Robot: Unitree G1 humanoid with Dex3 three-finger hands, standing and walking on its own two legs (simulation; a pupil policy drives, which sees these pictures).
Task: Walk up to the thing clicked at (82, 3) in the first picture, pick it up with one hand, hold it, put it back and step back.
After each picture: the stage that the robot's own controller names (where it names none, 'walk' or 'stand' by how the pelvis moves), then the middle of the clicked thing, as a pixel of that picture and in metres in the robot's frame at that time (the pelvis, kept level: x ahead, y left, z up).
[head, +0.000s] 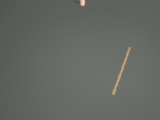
stand; (82, 1) +2.35 +0.00 -0.72
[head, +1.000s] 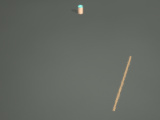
walk; (80, 9) +2.21 +0.21 -0.72
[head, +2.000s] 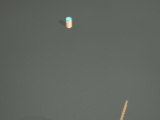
walk; (68, 22) +1.59 +0.31 -0.71
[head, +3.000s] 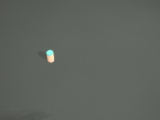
walk; (50, 56) +1.06 +0.32 -0.70
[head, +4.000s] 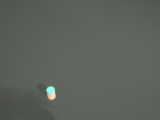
walk; (51, 93) +0.65 +0.23 -0.71
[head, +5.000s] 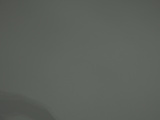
walk; out of the picture +0.36 +0.15 -0.71
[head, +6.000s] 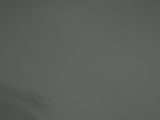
stand; out of the picture +0.26 +0.15 -0.72
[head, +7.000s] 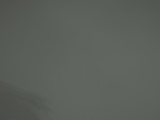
stand; out of the picture +0.27 +0.15 -0.72
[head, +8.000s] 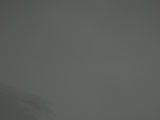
stand; out of the picture +0.25 +0.15 -0.73
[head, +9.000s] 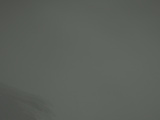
stand; out of the picture +0.25 +0.16 -0.73
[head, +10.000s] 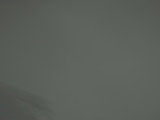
stand; out of the picture +0.24 +0.16 -0.73
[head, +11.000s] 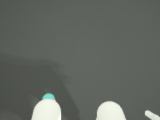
go down; (49, 100) +0.31 +0.15 -0.49
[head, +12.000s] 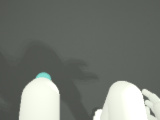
go down; (44, 82) +0.35 +0.16 -0.32
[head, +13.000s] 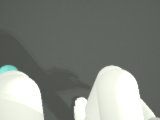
close in; (9, 76) +0.34 +0.19 -0.24
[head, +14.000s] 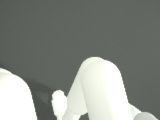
close; out of the picture +0.35 +0.20 -0.22
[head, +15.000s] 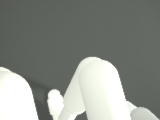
lift; out of the picture +0.35 +0.21 -0.22
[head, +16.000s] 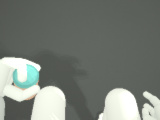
lift; (26, 83) +0.31 +0.19 -0.04
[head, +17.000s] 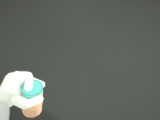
hold; (32, 98) +0.29 +0.17 +0.01
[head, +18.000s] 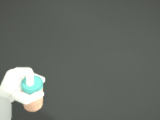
hold; (32, 93) +0.31 +0.17 +0.00
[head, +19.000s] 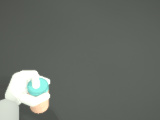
crouch; (38, 95) +0.30 +0.15 -0.03
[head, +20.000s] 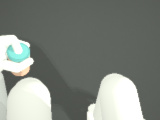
lower; (19, 60) +0.40 +0.19 -0.12
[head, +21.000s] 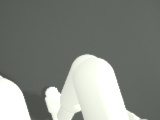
lower; out of the picture +0.40 +0.25 -0.22
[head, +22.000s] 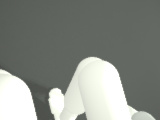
lower; out of the picture +0.39 +0.25 -0.23
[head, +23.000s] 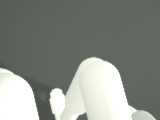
lower; out of the picture +0.38 +0.25 -0.23
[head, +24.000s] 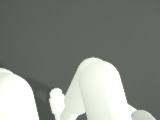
lower; out of the picture +0.38 +0.25 -0.23
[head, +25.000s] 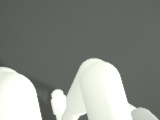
open; out of the picture +0.36 +0.22 -0.23
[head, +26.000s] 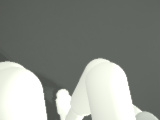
stand; out of the picture +0.35 +0.22 -0.22
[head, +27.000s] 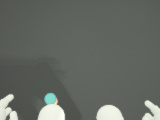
walk; (51, 100) +0.34 +0.17 -0.51
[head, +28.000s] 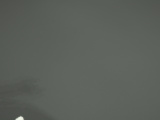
stand; out of the picture +0.30 +0.16 -0.66
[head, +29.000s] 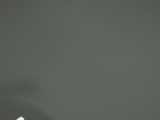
stand; out of the picture +0.30 +0.16 -0.67
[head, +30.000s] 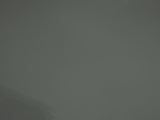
stand; out of the picture +0.33 +0.15 -0.72
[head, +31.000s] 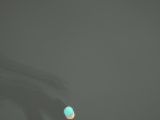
walk; (69, 113) +0.37 +0.15 -0.70
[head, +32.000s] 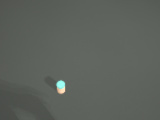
walk; (61, 87) +0.59 +0.12 -0.71
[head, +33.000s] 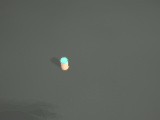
stand; (64, 63) +0.91 +0.23 -0.70
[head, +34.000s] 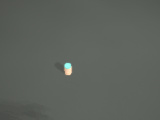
stand; (67, 69) +0.95 +0.15 -0.72
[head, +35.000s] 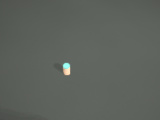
stand; (66, 69) +0.96 +0.16 -0.73
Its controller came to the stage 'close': yes
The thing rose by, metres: 0.71
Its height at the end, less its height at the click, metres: +0.00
